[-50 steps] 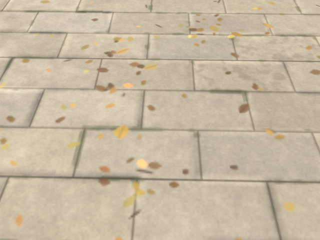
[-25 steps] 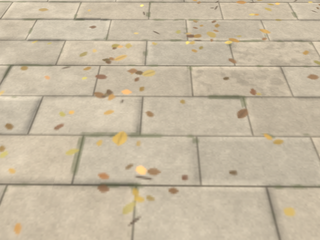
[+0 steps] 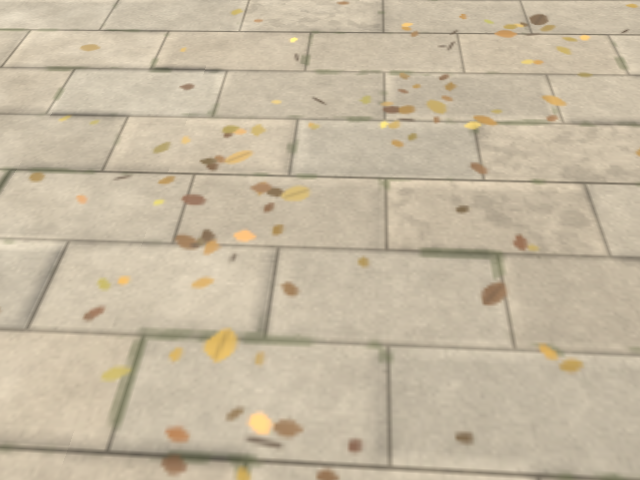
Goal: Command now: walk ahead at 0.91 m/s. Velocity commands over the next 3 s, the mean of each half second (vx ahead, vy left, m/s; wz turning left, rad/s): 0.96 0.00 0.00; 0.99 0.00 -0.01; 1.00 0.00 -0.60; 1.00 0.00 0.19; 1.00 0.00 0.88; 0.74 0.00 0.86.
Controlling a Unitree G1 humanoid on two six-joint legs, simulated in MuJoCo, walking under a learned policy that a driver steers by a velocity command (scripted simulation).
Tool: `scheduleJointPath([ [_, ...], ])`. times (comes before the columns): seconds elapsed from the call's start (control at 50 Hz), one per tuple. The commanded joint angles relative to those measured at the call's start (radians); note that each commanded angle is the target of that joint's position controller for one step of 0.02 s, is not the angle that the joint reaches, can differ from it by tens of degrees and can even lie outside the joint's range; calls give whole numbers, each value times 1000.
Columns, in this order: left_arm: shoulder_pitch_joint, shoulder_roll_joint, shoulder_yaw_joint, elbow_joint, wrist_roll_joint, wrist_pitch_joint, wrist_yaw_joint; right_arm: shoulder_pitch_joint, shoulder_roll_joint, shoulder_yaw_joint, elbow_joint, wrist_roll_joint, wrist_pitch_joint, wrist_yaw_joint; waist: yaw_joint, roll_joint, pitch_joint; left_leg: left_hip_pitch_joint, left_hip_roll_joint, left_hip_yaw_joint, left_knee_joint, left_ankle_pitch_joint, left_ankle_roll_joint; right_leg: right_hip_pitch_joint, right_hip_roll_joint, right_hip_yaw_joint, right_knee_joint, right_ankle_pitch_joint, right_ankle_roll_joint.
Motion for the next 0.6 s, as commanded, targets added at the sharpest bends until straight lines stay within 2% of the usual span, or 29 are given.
scheduleJointPath([
  [0.02,16,124,13,-51,-8,-27,4,-167,-46,-1,-102,8,3,2,-8,-65,214,-175,8,29,-159,75,-26,-39,-238,210,-260,34,-123],
  [0.06,28,123,10,-53,-11,-33,9,-237,-31,10,-130,18,1,4,-2,-76,232,-99,-8,67,-320,128,-15,-34,-232,157,-302,169,-121],
  [0.12,53,142,9,-41,-17,-35,16,-294,-25,19,-157,20,-2,1,-1,-81,239,-5,-45,115,-483,149,35,78,-251,87,-325,469,-115],
  [0.16,51,173,11,-42,-10,-31,17,-268,-44,14,-155,21,-7,-11,-28,-119,178,119,-115,156,-538,90,75,170,-263,39,-208,928,-100],
  [0.18,53,198,17,-40,-2,-24,23,-216,-66,7,-143,20,-8,-20,-59,-157,123,192,-157,168,-533,34,91,217,-278,28,-101,1165,-91],
  [0.2,47,231,26,-38,12,-11,30,-97,-98,-6,-114,20,-11,-30,-122,-191,47,309,-190,157,-529,-31,110,244,-290,22,67,1309,-83],
  [0.22,26,259,37,-40,22,6,39,106,-138,-26,-53,22,-14,-43,-211,-208,-51,503,-212,140,-543,-97,128,210,-295,18,306,1325,-76],
  [0.24,-22,256,41,-55,21,14,39,328,-182,-48,14,13,-15,-58,-316,-180,-140,777,-154,79,-584,-123,149,37,-253,9,616,1131,-68],
  [0.26,33,110,12,-97,-11,10,11,425,-276,-77,39,-19,-18,-71,-248,42,-250,1088,117,-307,-615,-526,212,-355,-118,28,1020,450,-52],
  [0.28,64,83,8,-120,-34,-18,-7,383,-278,-81,46,-11,-20,-50,-172,188,-324,1151,256,-844,-858,-734,266,-603,24,187,1228,-158,-61],
  [0.3,-65,142,21,-158,-35,-23,2,265,-224,-75,47,-2,-25,-40,-144,99,-141,1028,207,-762,-917,-681,231,-713,-55,217,1260,-52,-88],
  [0.32,-136,150,20,-178,-30,-27,2,217,-139,-56,50,5,-36,-37,-124,-27,-33,860,194,-592,-917,-525,215,-706,-107,194,1214,39,-89],
  [0.34,-156,129,14,-182,-18,-22,-1,185,-91,-44,58,2,-45,-37,-85,-85,21,723,158,-485,-938,-423,189,-656,-143,192,1147,63,-86],
  [0.36,-149,105,9,-190,4,-6,-8,173,-58,-29,74,5,-52,-42,-35,-72,57,606,113,-397,-957,-378,161,-604,-166,196,1103,69,-74],
  [0.38,-133,79,1,-192,17,12,-21,175,-40,-20,88,10,-58,-46,-4,-37,72,530,91,-341,-985,-379,152,-570,-184,194,1065,65,-56],
  [0.42,-207,69,-8,-232,24,36,-35,214,-51,-17,108,28,-75,-50,7,-19,148,465,66,-268,-1044,-337,154,-637,-217,167,1005,83,-23],
  [0.48,-403,100,-19,-315,24,41,-43,279,-76,-16,111,35,-88,-44,-31,-33,229,445,4,-135,-1117,-124,150,-720,-225,80,779,245,6],
  [0.52,-499,92,-32,-349,14,30,-53,314,-67,-10,112,45,-96,-41,-57,-44,245,423,-42,-52,-1135,83,123,-611,-190,18,544,387,5],
  [0.56,-569,83,-43,-372,-1,25,-59,376,-98,-12,128,57,-105,-48,-86,-33,240,490,-12,-33,-1192,300,105,-511,-148,-30,395,494,-16],
  [0.6,-589,107,-40,-384,-7,25,-50,398,-127,-12,140,53,-103,-54,-87,-15,216,678,9,1,-1161,554,85,-506,-110,-45,300,510,-41],
])
Next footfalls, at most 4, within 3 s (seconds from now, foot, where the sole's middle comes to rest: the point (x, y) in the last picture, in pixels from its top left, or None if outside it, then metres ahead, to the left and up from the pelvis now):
0.24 left None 0.41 0.09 -0.78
0.72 right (381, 347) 0.87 -0.06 -0.78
1.16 left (314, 217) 1.32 0.12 -0.78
1.62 right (407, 143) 1.67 -0.17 -0.78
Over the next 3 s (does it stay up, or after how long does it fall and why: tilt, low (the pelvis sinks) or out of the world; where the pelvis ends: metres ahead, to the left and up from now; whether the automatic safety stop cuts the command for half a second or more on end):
stays up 2.69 -0.12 -0.03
